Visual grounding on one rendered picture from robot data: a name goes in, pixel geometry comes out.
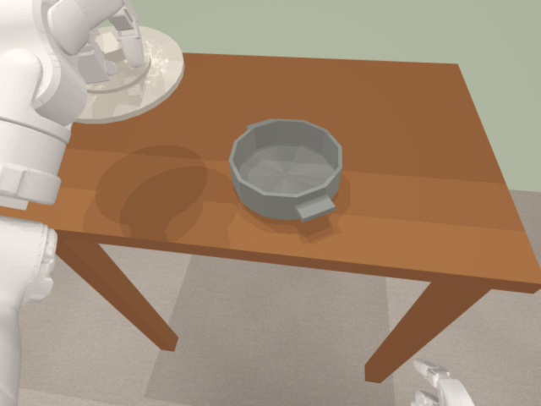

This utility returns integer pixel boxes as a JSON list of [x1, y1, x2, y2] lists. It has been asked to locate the robot left forearm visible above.
[[0, 0, 90, 210]]

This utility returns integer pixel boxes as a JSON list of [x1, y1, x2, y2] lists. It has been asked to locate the pot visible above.
[[229, 118, 342, 223]]

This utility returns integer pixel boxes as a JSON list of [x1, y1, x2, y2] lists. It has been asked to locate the left robot hand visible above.
[[74, 0, 144, 84]]

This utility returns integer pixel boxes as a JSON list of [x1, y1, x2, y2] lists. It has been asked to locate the left robot upper arm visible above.
[[0, 215, 57, 406]]

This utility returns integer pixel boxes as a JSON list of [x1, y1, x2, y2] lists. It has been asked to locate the right robot hand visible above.
[[411, 358, 475, 406]]

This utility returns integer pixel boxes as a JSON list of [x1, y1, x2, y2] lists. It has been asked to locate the lid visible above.
[[74, 26, 185, 123]]

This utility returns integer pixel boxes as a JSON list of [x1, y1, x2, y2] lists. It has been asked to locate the knob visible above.
[[93, 32, 126, 63]]

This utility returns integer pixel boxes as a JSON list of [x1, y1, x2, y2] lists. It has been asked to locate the table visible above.
[[0, 52, 541, 383]]

